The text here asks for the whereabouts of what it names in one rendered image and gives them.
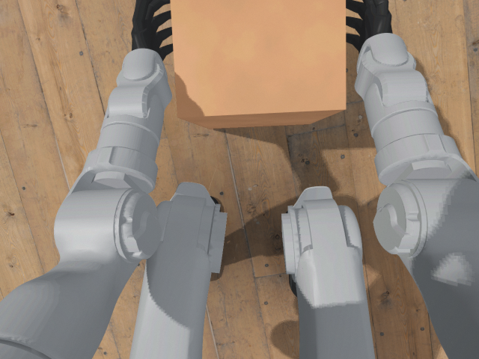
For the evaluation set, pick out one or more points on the carton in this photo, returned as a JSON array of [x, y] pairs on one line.
[[253, 63]]

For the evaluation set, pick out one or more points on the left robot hand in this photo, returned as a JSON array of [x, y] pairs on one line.
[[145, 25]]

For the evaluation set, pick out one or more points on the right robot forearm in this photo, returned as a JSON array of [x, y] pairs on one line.
[[403, 121]]

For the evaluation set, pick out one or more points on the left robot forearm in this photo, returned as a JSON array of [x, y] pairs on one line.
[[130, 134]]

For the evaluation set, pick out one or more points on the left robot thigh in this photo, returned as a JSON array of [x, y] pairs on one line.
[[172, 306]]

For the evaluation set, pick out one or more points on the right robot hand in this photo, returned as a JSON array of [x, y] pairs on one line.
[[375, 19]]

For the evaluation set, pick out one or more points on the right robot upper arm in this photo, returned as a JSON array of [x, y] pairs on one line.
[[433, 226]]

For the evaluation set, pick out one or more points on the left robot upper arm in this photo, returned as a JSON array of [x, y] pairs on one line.
[[101, 236]]

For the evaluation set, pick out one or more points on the left robot shin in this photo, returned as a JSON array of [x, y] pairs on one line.
[[184, 188]]

